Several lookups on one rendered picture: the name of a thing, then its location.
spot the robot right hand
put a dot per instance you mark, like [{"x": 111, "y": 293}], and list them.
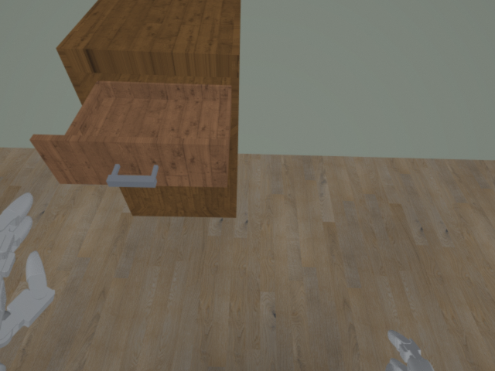
[{"x": 409, "y": 352}]

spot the cabinet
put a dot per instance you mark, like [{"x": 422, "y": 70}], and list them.
[{"x": 163, "y": 41}]

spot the drawer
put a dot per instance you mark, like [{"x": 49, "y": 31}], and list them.
[{"x": 183, "y": 128}]

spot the handle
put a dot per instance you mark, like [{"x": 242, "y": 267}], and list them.
[{"x": 144, "y": 181}]

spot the robot left hand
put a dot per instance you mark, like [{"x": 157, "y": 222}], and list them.
[{"x": 30, "y": 303}]

